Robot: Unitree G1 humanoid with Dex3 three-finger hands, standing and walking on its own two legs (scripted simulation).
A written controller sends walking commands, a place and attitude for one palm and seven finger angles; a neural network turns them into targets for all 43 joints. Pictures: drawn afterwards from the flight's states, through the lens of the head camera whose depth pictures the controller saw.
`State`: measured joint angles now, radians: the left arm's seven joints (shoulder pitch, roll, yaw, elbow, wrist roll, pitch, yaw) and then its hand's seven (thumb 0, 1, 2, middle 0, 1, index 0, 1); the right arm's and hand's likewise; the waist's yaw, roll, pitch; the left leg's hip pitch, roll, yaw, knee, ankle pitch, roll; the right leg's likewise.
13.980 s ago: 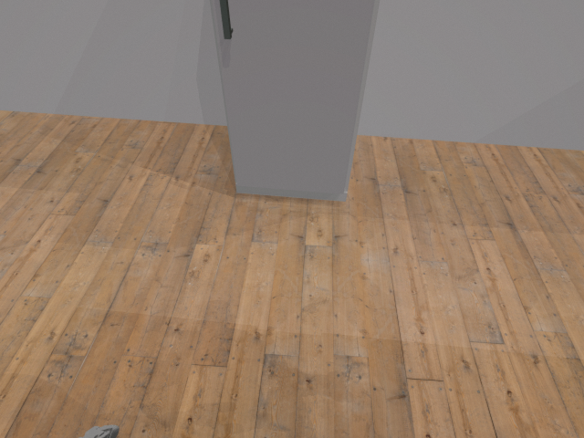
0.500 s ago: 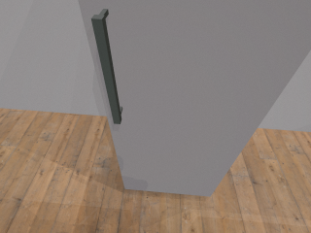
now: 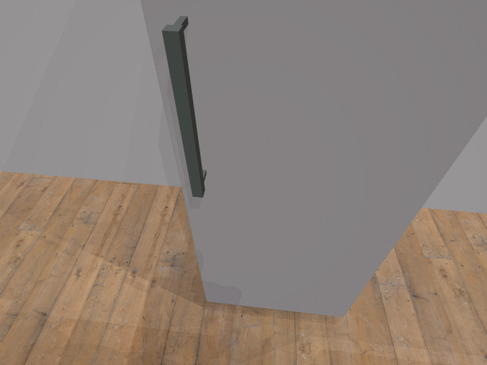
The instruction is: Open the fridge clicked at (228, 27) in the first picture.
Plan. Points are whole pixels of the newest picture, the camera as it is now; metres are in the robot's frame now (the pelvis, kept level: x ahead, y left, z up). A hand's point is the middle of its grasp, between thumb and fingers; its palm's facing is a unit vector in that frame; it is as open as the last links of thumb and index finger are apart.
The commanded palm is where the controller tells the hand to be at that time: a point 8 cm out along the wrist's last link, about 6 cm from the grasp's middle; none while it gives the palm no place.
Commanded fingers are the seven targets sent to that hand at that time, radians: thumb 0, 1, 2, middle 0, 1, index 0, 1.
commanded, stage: come to a stop and stand still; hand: left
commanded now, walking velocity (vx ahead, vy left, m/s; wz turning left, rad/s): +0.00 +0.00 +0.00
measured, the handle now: (191, 122) +0.45 +0.12 +0.19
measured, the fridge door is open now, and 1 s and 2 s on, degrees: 0 0 0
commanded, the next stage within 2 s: look again from close up in 0.06 s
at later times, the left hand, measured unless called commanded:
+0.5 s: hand out of the picture -0.01 +0.17 -0.17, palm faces +0.01 -0.99 -0.17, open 7.4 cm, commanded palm none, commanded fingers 0.00 0.90 0.90 -0.20 -0.30 -0.20 -0.30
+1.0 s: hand out of the picture +0.00 +0.18 -0.17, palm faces +0.00 -0.98 -0.19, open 7.4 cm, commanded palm +0.10 +0.23 -0.06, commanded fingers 0.00 0.85 0.88 -0.20 -0.33 -0.20 -0.33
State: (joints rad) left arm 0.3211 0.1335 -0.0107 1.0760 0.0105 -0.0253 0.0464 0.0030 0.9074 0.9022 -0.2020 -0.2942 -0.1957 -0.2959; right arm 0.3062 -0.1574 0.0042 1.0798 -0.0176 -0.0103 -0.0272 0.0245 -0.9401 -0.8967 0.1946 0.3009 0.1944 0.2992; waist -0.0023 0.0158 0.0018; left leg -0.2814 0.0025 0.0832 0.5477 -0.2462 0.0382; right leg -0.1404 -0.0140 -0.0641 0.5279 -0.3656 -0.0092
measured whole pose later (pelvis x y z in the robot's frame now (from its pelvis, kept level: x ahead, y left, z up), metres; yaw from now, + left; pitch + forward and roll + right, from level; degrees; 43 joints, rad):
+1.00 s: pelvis +0.00 +0.00 +0.01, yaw -1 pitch +0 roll +0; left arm 0.30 0.16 -0.01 1.11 0.02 -0.02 0.04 0.00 0.90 0.90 -0.20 -0.29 -0.20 -0.30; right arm 0.25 -0.16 0.01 1.12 -0.01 -0.02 -0.03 0.01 -0.92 -0.90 0.20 0.30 0.20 0.30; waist 0.01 -0.01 0.03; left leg -0.25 0.00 0.10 0.45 -0.20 0.04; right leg -0.11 -0.01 -0.05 0.43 -0.31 0.00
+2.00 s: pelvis -0.02 +0.00 -0.01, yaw +1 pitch +2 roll -2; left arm 0.26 0.36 0.34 -0.03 -0.37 -0.14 -0.41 0.00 -0.09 0.48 -0.28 -0.93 -0.27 -0.93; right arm 0.29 -0.28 0.02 0.64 0.07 -0.31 -0.09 0.01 -0.91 -0.90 0.20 0.30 0.20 0.30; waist 0.01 0.04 -0.04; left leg -0.44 0.03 0.06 0.67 -0.26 0.04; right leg -0.28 0.00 -0.09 0.63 -0.38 -0.01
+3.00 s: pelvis -0.01 -0.02 +0.00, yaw +2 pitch -2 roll -1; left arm -0.13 0.53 0.49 0.12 -0.35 0.18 -0.52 -0.02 -0.50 0.30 -0.31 -1.20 -0.30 -1.20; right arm 0.22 -0.29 0.07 0.61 0.10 -0.25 -0.10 0.01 -0.91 -0.90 0.20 0.30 0.20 0.30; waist 0.04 0.06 -0.02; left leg -0.27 0.02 0.04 0.51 -0.20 0.02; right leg -0.11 0.01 -0.10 0.48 -0.33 -0.03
